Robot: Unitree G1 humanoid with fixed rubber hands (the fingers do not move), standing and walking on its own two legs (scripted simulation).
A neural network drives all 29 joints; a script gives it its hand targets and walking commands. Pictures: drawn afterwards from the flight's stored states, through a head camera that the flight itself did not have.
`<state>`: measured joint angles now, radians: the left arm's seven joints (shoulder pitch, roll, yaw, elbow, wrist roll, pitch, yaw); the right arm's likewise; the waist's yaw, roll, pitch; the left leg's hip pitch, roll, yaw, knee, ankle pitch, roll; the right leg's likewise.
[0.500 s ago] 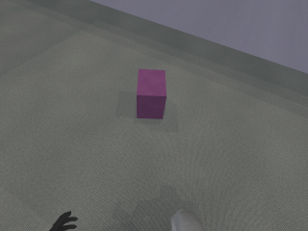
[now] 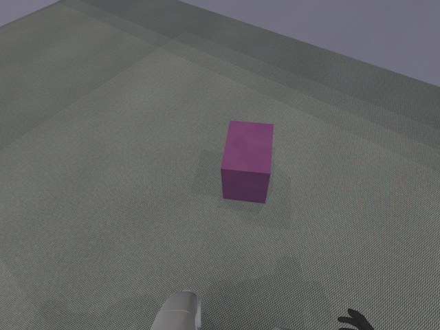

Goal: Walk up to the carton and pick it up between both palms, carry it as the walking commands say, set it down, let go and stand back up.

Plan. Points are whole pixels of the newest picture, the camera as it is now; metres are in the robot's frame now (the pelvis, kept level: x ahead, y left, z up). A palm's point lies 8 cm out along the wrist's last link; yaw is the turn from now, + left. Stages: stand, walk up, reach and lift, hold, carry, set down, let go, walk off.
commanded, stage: walk up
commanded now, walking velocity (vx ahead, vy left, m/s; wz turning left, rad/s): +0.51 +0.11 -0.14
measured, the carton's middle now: (247, 162) +0.89 -0.03 -0.63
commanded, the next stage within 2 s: none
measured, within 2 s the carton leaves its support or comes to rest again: neither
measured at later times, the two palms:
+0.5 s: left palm (118, 224) +0.33 +0.29 -0.13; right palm (347, 299) +0.19 -0.21 -0.12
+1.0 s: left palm (155, 190) +0.40 +0.21 -0.10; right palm (353, 183) +0.48 -0.30 -0.16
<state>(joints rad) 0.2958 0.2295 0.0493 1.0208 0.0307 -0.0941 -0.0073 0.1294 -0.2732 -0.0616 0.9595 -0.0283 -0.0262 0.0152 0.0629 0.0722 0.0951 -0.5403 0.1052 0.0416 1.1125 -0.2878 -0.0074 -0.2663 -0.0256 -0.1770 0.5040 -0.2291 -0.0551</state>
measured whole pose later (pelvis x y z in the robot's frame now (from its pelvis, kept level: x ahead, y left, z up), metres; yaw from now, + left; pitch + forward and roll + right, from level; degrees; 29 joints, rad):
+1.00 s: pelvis +0.42 -0.06 +0.01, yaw -1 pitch +0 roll +2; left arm 0.32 0.20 0.06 1.04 0.02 -0.06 0.01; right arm 0.18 -0.26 -0.05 1.03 -0.02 0.03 0.01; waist 0.06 0.08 0.07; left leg -0.43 0.07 0.06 0.97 -0.33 -0.02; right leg -0.29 -0.06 -0.15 0.46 -0.17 -0.05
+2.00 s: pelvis +0.49 -0.04 +0.01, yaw -1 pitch -2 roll +0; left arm 0.28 0.11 0.00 1.16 0.01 -0.02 0.04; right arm 0.24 -0.14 -0.02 1.16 -0.01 0.00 -0.04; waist -0.01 0.01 0.05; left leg -0.13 0.02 0.09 0.36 -0.19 0.01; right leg -0.11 -0.01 -0.10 0.37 -0.23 -0.02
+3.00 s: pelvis +0.45 +0.02 +0.01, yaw +0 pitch -1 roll +0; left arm 0.26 0.17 0.00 1.10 0.01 0.00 0.05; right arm 0.26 -0.19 -0.02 1.08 0.00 -0.02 -0.04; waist -0.02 0.03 0.04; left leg -0.10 -0.05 0.05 0.37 -0.26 0.06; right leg -0.13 -0.01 -0.07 0.40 -0.26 -0.01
